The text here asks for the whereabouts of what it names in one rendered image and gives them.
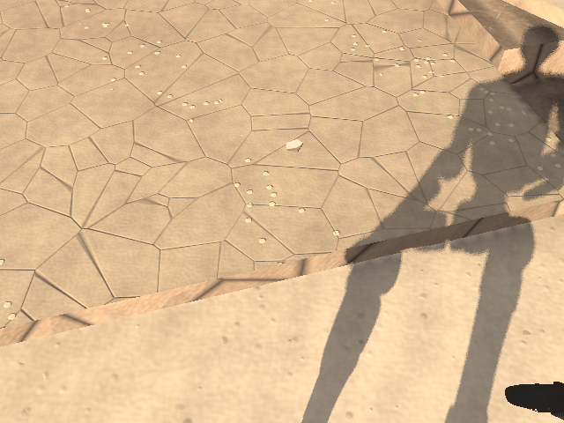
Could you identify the right robot hand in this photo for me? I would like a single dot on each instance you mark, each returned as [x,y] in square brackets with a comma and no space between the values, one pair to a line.
[543,397]

